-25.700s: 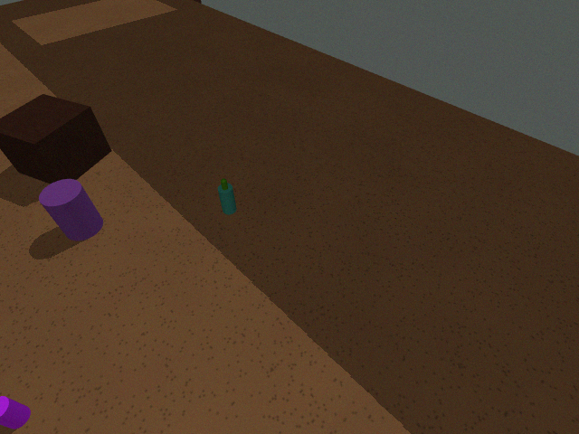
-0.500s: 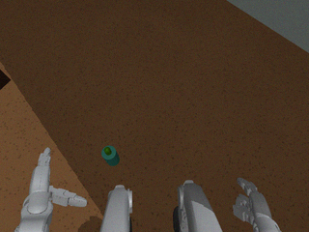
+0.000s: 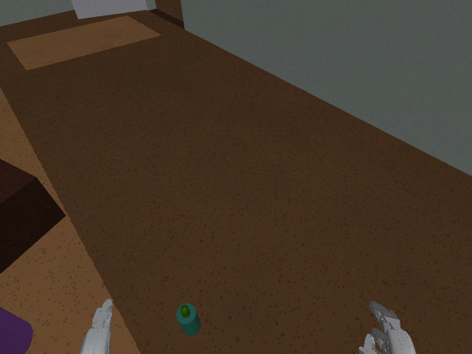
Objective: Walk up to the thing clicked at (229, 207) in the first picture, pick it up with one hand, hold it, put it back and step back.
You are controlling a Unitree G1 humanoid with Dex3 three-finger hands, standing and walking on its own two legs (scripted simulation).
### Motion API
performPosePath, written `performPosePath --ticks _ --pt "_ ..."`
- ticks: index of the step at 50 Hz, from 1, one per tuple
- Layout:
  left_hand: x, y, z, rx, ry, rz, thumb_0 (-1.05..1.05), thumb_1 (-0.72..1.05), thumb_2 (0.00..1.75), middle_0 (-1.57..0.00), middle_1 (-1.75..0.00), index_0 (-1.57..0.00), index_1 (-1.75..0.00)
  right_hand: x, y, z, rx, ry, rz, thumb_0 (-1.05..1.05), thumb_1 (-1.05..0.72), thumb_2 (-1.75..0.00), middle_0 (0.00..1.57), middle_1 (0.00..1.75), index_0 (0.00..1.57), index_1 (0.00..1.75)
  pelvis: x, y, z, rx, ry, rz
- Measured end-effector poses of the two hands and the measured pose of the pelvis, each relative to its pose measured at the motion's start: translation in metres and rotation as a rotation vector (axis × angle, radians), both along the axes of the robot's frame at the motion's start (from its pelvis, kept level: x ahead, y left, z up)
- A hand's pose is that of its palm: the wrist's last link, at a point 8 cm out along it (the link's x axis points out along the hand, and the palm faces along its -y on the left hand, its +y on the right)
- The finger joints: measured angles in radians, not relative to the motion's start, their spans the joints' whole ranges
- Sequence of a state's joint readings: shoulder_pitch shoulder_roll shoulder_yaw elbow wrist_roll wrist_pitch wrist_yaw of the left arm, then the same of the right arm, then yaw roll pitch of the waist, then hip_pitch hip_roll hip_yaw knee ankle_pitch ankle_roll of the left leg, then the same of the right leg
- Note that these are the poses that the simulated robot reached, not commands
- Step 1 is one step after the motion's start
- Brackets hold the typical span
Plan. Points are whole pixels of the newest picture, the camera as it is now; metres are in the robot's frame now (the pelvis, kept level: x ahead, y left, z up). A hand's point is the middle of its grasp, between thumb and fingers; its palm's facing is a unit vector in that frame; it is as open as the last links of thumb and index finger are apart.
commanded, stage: home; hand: left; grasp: from the side
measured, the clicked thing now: (188, 317) +0.40 +0.19 -0.61
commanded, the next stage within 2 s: stand in 1.66 s
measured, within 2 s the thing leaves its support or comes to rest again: neither
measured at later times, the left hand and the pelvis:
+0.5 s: hand out of the picture +0.17 +0.18 -0.05, palm faces +0.10 -0.95 -0.29, open 17.5 cm; pelvis +0.00 -0.01 +0.01, yaw +0 degrees
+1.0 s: hand out of the picture +0.16 +0.17 -0.05, palm faces +0.11 -0.95 -0.28, open 17.5 cm; pelvis -0.01 -0.01 +0.01, yaw +0 degrees
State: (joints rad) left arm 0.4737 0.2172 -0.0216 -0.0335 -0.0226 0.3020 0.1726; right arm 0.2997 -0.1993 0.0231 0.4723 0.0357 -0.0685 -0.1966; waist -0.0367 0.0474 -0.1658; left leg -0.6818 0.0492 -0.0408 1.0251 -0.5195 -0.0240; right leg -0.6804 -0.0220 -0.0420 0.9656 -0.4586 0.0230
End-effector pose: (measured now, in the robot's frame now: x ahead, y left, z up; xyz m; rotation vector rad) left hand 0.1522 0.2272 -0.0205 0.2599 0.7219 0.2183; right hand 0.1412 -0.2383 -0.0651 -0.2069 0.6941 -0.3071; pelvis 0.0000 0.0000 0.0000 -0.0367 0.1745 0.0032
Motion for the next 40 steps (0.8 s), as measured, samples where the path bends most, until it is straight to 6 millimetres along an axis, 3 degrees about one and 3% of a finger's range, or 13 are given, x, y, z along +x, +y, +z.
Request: performPosePath --ticks 11,25,40 --pt "-0.014 0.002 -0.003 -0.020 0.032 0.018 -0.01 -0.54 0.05 -0.05 -0.05 -0.06 -0.06 0.018 0.007 0.015 -0.015 -0.058 0.070 0.01 -0.90 -0.90 0.20 0.30 0.21 0.30 -0.002 -0.001 0.006 0.003 -0.033 0.008" --pt "-0.006 -0.005 0.004 -0.020 0.014 0.000 -0.01 -0.55 0.05 -0.05 -0.05 -0.05 -0.06 0.005 0.001 0.010 -0.006 -0.020 0.055 0.01 -0.90 -0.90 0.20 0.30 0.20 0.30 -0.001 -0.005 0.009 0.005 -0.046 0.007" --pt "-0.011 -0.008 0.001 -0.025 0.028 0.004 -0.01 -0.55 0.05 -0.05 -0.05 -0.05 -0.06 0.000 -0.007 0.010 -0.016 -0.019 0.044 0.01 -0.90 -0.90 0.20 0.30 0.20 0.30 -0.004 -0.009 0.010 0.009 -0.050 0.006"
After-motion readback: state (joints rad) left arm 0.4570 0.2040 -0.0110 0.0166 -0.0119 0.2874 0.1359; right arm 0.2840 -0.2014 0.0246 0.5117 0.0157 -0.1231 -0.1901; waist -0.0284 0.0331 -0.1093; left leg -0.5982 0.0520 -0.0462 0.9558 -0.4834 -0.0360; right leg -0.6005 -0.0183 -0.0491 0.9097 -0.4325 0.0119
